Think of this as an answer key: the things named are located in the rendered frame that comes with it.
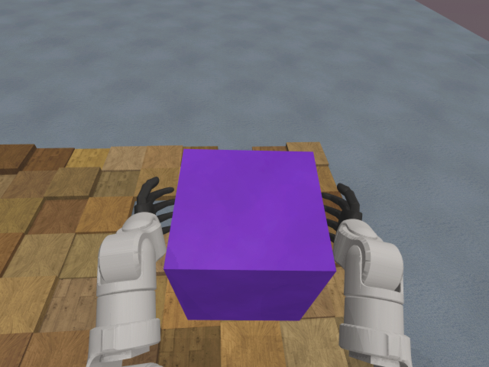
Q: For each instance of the robot right forearm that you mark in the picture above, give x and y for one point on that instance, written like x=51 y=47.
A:
x=373 y=329

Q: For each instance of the right robot hand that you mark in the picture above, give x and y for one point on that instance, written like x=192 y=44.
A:
x=350 y=208

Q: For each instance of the left robot hand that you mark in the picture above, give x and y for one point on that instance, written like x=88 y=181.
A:
x=146 y=198

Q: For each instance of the robot left forearm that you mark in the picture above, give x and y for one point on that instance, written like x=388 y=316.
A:
x=126 y=323

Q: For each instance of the carton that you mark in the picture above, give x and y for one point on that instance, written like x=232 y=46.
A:
x=248 y=238

